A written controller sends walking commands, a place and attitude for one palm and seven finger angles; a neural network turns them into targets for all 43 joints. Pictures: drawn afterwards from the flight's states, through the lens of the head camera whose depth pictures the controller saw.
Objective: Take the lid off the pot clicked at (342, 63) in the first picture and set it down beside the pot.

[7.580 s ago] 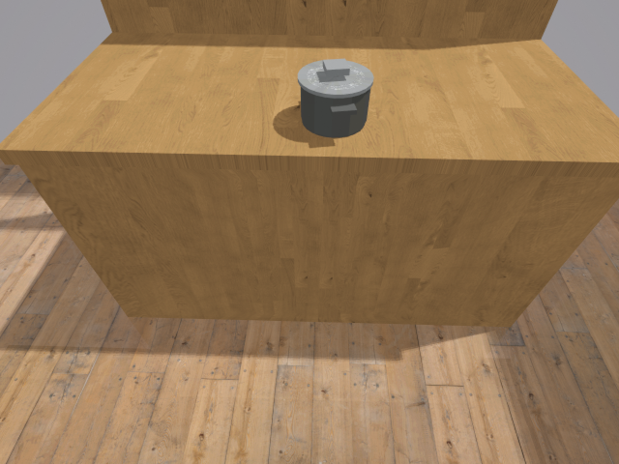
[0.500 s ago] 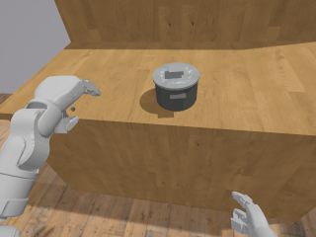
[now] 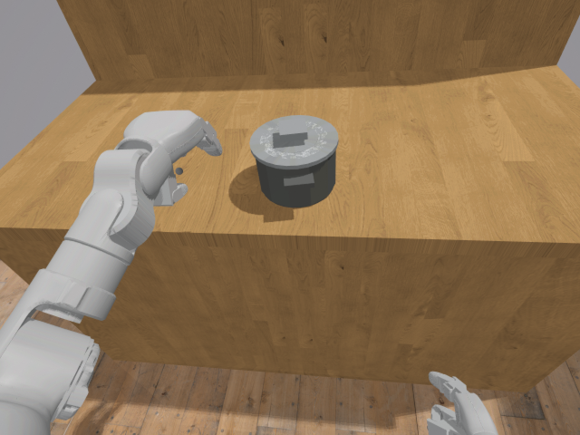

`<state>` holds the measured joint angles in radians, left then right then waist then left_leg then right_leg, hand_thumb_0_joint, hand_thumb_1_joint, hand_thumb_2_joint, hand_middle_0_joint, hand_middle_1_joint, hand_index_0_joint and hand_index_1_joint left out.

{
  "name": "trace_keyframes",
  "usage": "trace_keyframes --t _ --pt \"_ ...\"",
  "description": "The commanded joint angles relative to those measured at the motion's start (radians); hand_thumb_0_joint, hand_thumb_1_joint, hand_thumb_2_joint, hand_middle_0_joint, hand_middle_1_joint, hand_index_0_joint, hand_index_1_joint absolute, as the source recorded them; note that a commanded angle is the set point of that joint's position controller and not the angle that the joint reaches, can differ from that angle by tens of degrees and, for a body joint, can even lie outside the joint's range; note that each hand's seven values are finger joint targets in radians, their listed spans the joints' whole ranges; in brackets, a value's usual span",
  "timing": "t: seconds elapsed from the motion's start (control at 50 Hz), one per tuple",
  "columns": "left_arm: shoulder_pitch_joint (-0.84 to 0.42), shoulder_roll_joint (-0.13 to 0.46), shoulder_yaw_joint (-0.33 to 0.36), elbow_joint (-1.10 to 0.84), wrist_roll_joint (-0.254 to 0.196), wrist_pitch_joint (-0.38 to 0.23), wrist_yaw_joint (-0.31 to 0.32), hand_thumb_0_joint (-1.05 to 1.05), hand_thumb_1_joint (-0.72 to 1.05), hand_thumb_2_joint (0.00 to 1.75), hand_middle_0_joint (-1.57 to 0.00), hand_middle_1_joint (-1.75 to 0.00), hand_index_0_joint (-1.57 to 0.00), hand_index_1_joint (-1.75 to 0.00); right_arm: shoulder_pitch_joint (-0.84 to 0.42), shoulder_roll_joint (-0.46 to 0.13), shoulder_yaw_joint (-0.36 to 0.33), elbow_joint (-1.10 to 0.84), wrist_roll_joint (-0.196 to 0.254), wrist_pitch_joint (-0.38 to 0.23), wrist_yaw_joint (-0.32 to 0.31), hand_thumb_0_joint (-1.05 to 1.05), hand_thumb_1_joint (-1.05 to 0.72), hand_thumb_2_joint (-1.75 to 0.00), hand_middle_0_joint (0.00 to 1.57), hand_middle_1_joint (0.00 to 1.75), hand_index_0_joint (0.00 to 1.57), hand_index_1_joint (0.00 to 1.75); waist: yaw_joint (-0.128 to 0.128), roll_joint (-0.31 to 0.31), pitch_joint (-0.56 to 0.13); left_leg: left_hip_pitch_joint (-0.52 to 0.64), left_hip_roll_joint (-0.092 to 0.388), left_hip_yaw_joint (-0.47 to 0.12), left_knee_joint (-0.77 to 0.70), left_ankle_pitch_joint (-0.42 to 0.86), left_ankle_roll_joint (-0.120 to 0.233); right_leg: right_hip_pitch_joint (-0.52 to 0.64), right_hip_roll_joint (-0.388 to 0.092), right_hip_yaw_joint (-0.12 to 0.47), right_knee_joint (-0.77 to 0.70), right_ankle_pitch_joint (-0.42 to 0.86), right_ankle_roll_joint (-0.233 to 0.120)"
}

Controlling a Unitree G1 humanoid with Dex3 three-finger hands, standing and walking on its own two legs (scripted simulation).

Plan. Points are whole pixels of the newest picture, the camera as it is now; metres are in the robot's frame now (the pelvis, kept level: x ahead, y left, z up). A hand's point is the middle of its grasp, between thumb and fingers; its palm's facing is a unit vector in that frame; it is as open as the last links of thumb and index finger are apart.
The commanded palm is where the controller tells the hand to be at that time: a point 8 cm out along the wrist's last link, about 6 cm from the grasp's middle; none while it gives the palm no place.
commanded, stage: move the open hand above the knob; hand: left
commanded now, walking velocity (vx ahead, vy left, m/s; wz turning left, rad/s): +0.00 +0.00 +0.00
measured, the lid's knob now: (292, 129) +0.59 +0.05 +0.13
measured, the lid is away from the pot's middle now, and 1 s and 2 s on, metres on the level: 0.00 0.00 0.00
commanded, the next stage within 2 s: none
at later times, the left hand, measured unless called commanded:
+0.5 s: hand (240, 136) +0.47 +0.11 +0.20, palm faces -0.21 -0.05 -0.98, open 10.0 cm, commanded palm +0.45 +0.11 +0.26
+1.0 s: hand (290, 105) +0.53 +0.04 +0.21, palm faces -0.26 -0.04 -0.97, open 10.0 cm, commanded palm +0.54 +0.05 +0.26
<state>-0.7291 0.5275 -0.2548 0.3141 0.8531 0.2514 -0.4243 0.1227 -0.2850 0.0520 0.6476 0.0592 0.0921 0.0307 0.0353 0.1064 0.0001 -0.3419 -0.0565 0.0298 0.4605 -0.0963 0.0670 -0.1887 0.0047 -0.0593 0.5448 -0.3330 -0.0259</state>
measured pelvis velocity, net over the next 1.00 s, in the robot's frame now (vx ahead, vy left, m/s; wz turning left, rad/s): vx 0.05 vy -0.02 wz -0.03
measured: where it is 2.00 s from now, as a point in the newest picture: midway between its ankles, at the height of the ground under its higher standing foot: outside the picture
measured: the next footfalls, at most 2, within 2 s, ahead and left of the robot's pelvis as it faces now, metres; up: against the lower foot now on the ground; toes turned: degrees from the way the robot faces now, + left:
none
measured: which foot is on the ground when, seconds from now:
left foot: down 0.00-1.00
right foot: down 0.00-1.00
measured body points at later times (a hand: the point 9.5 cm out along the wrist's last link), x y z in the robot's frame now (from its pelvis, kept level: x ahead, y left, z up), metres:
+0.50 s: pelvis +0.04 -0.02 +0.00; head +0.05 -0.07 +0.45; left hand +0.48 +0.11 +0.25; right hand +0.22 -0.25 -0.12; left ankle +0.09 +0.08 -0.73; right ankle -0.02 -0.10 -0.73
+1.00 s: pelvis +0.05 -0.02 +0.00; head +0.07 -0.06 +0.45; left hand +0.54 +0.04 +0.26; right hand +0.14 -0.28 -0.14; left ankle +0.09 +0.08 -0.73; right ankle -0.02 -0.10 -0.73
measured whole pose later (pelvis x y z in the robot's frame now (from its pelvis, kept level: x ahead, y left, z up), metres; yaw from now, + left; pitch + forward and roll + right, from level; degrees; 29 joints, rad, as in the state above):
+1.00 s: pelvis +0.05 -0.02 +0.00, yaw -2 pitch +6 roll +2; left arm -1.28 0.30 -0.34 0.99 0.87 0.35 -0.38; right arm 0.19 -0.29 0.03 0.74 0.06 0.15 0.03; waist -0.08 0.07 -0.05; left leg -0.39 -0.05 0.06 0.45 -0.16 0.05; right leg -0.24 0.01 -0.02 0.52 -0.37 -0.04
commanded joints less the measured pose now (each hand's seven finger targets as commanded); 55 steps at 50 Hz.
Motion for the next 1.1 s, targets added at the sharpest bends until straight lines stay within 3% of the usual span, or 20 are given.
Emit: trace_keyframes --t 0.0,0.06,0.1,0.26,0.3,0.34,0.38,0.46,0.5,0.52,0.68,0.7,0.78,0.82,0.88,0.92,0.94,1.0,1.04,1.08 --pt "-0.503 0.204 0.137 -0.147 0.013 0.016 0.027 0.0 -0.37 1.64 -0.86 -0.08 -0.86 -0.08 -0.161 -0.106 -0.048 -0.176 0.0 -0.046 -0.001 0.0 -0.9 -0.9 0.2 0.3 0.2 0.3 0.001 -0.106 -0.336 0.317 -0.006 -0.087 -0.017 0.041 -0.002 -0.114 0.026 0.042 -0.117 0.167 -0.021" --pt "-0.522 0.216 0.14 -0.064 0.025 0.034 0.021 0.0 -0.37 1.64 -0.86 -0.08 -0.86 -0.08 -0.15 -0.112 -0.045 -0.164 0.004 -0.031 -0.002 0.0 -0.9 -0.9 0.2 0.3 0.2 0.3 -0.004 -0.132 -0.314 0.278 -0.013 -0.066 -0.013 0.053 0.003 -0.103 0.022 0.048 -0.116 0.205 -0.014" --pt "-0.552 0.214 0.135 -0.11 0.017 0.032 0.017 0.0 -0.37 1.64 -0.86 -0.08 -0.86 -0.08 -0.157 -0.113 -0.048 -0.172 0.004 -0.029 0.003 0.0 -0.9 -0.9 0.2 0.3 0.2 0.3 -0.004 -0.117 -0.358 0.303 -0.017 -0.066 0.006 0.1 0.006 -0.083 0.019 0.055 -0.105 0.261 -0.016" --pt "-0.664 0.145 0.073 -0.031 0.021 0.071 0.012 0.0 -0.37 1.64 -0.86 -0.08 -0.86 -0.08 -0.145 -0.106 -0.044 -0.156 0.009 -0.007 0.007 0.0 -0.9 -0.9 0.2 0.3 0.2 0.3 -0.025 -0.138 -0.378 0.312 -0.029 -0.057 0.026 0.156 0.014 -0.086 0.022 0.057 -0.093 0.359 -0.01" --pt "-0.662 0.207 0.128 -0.026 0.02 0.07 0.016 0.0 -0.37 1.64 -0.86 -0.08 -0.86 -0.08 -0.138 -0.114 -0.047 -0.154 0.005 -0.007 0.008 0.0 -0.9 -0.9 0.2 0.3 0.2 0.3 -0.017 -0.141 -0.405 0.316 -0.03 -0.059 0.043 0.193 0.017 -0.059 0.018 0.066 -0.084 0.415 -0.012" --pt "-0.678 0.156 0.09 0.0 0.022 0.078 0.011 0.0 -0.37 1.64 -0.86 -0.08 -0.86 -0.08 -0.144 -0.104 -0.045 -0.152 0.008 -0.003 0.01 0.0 -0.9 -0.9 0.2 0.3 0.2 0.3 -0.025 -0.142 -0.417 0.319 -0.033 -0.049 0.051 0.224 0.019 -0.058 0.015 0.068 -0.074 0.464 -0.006" --pt "-0.687 0.109 0.049 0.074 0.02 0.093 0.007 0.0 -0.37 1.64 -0.86 -0.08 -0.86 -0.08 -0.137 -0.103 -0.042 -0.141 0.013 0.008 0.01 0.0 -0.9 -0.9 0.2 0.3 0.2 0.3 -0.038 -0.175 -0.367 0.295 -0.033 -0.042 0.049 0.213 0.018 -0.079 0.017 0.064 -0.078 0.473 -0.002" --pt "-0.766 0.12 0.057 0.025 0.02 0.086 0.003 0.0 -0.37 1.64 -0.86 -0.08 -0.86 -0.08 -0.141 -0.101 -0.042 -0.146 0.009 0.012 0.011 0.0 -0.9 -0.9 0.2 0.3 0.2 0.3 -0.038 -0.153 -0.443 0.327 -0.041 -0.039 0.066 0.275 0.023 -0.043 0.01 0.075 -0.064 0.566 0.0" --pt "-0.761 0.111 0.054 0.075 0.016 0.09 0.003 0.0 -0.37 1.64 -0.86 -0.08 -0.86 -0.08 -0.121 -0.102 -0.046 -0.135 0.008 0.019 0.015 0.0 -0.9 -0.9 0.2 0.3 0.2 0.3 -0.045 -0.184 -0.415 0.313 -0.04 -0.04 0.077 0.283 0.023 -0.051 0.01 0.075 -0.067 0.591 0.001" --pt "-0.773 0.09 0.035 0.144 0.022 0.098 0.004 0.0 -0.37 1.64 -0.86 -0.08 -0.86 -0.08 -0.122 -0.102 -0.042 -0.125 0.01 0.025 0.012 0.0 -0.9 -0.9 0.2 0.3 0.2 0.3 -0.053 -0.194 -0.381 0.291 -0.039 -0.032 0.067 0.258 0.023 -0.066 0.011 0.072 -0.069 0.574 0.003" --pt "-0.951 0.045 0.006 0.25 0.033 0.092 0.027 0.0 -0.37 1.64 -0.86 -0.08 -0.86 -0.08 -0.073 -0.102 -0.047 -0.085 0.007 0.031 0.004 0.0 -0.9 -0.9 0.2 0.3 0.2 0.3 -0.073 -0.162 -0.445 0.331 -0.038 -0.037 0.059 0.271 0.023 -0.082 0.018 0.074 -0.07 0.556 -0.001" --pt "-0.95 0.05 0.014 0.259 0.028 0.086 0.029 0.0 -0.37 1.64 -0.86 -0.08 -0.86 -0.08 -0.057 -0.103 -0.052 -0.085 0.002 0.03 0.005 0.0 -0.9 -0.9 0.2 0.3 0.2 0.3 -0.073 -0.19 -0.455 0.328 -0.037 -0.041 0.066 0.289 0.026 -0.068 0.016 0.075 -0.068 0.58 -0.001" --pt "-1.031 -0.03 -0.042 0.374 0.033 0.093 0.042 0.0 -0.37 1.64 -0.86 -0.08 -0.86 -0.08 -0.031 -0.103 -0.053 -0.056 0.006 0.033 0.001 0.0 -0.9 -0.9 0.2 0.3 0.2 0.3 -0.098 -0.178 -0.425 0.331 -0.033 -0.035 0.045 0.258 0.024 -0.117 0.024 0.067 -0.079 0.531 0.0" --pt "-1.064 0.03 0.014 0.382 0.031 0.082 0.054 0.0 -0.37 1.64 -0.86 -0.08 -0.86 -0.08 -0.011 -0.109 -0.057 -0.051 -0.001 0.025 -0.003 0.0 -0.9 -0.9 0.2 0.3 0.2 0.3 -0.093 -0.201 -0.479 0.337 -0.034 -0.031 0.051 0.282 0.032 -0.075 0.02 0.081 -0.08 0.586 0.003" --pt "-1.095 0.005 -0.011 0.507 0.047 0.1 0.072 0.0 -0.37 1.64 -0.86 -0.08 -0.86 -0.08 0.021 -0.114 -0.056 -0.02 0.002 0.026 -0.01 0.0 -0.9 -0.9 0.2 0.3 0.2 0.3 -0.111 -0.217 -0.439 0.291 -0.029 -0.02 0.035 0.248 0.029 -0.095 0.023 0.08 -0.083 0.568 0.005" --pt "-1.137 -0.015 -0.023 0.504 0.045 0.097 0.081 0.0 -0.37 1.64 -0.86 -0.08 -0.86 -0.08 0.034 -0.115 -0.06 -0.022 -0.001 0.019 -0.009 0.0 -0.9 -0.9 0.2 0.3 0.2 0.3 -0.117 -0.211 -0.473 0.305 -0.029 -0.02 0.04 0.268 0.033 -0.087 0.024 0.084 -0.081 0.594 0.007" --pt "-1.146 0.026 0.013 0.537 0.053 0.099 0.089 0.0 -0.37 1.64 -0.86 -0.08 -0.86 -0.08 0.048 -0.118 -0.064 -0.014 -0.002 0.015 -0.011 0.0 -0.9 -0.9 0.2 0.3 0.2 0.3 -0.116 -0.209 -0.486 0.306 -0.025 -0.019 0.041 0.271 0.033 -0.081 0.024 0.087 -0.081 0.597 0.007" --pt "-1.143 -0.055 -0.05 0.654 0.061 0.125 0.1 0.0 -0.37 1.64 -0.86 -0.08 -0.86 -0.08 0.085 -0.122 -0.069 0.01 0.001 0.014 -0.016 0.0 -0.9 -0.9 0.2 0.3 0.2 0.3 -0.147 -0.228 -0.426 0.278 -0.017 -0.019 0.035 0.23 0.033 -0.134 0.03 0.082 -0.095 0.547 0.008" --pt "-1.191 0.025 0.008 0.71 0.064 0.14 0.111 0.0 -0.37 1.64 -0.86 -0.08 -0.86 -0.08 0.113 -0.138 -0.068 0.028 0.001 0.008 -0.025 0.0 -0.9 -0.9 0.2 0.3 0.2 0.3 -0.156 -0.235 -0.424 0.247 -0.02 -0.013 0.023 0.19 0.035 -0.12 0.033 0.088 -0.104 0.54 0.013" --pt "-1.22 0.048 0.015 0.717 0.071 0.137 0.112 0.0 -0.37 1.64 -0.86 -0.08 -0.86 -0.08 0.124 -0.138 -0.066 0.024 0.0 -0.005 -0.033 0.0 -0.9 -0.9 0.2 0.3 0.2 0.3 -0.155 -0.228 -0.465 0.238 -0.022 -0.013 0.02 0.185 0.037 -0.096 0.03 0.096 -0.1 0.552 0.014"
